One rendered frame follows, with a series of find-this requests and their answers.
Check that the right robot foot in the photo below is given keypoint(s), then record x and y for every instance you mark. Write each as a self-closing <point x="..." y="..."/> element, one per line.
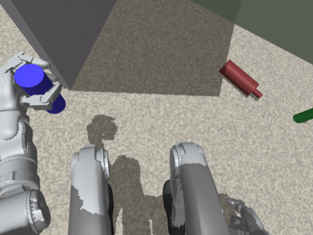
<point x="167" y="200"/>

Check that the left robot hand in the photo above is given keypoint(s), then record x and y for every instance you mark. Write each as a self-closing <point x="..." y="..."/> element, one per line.
<point x="13" y="97"/>

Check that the left robot arm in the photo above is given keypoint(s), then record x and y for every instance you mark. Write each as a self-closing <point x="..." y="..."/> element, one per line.
<point x="23" y="209"/>

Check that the right robot hand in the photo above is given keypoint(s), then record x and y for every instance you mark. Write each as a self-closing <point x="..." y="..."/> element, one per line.
<point x="248" y="222"/>

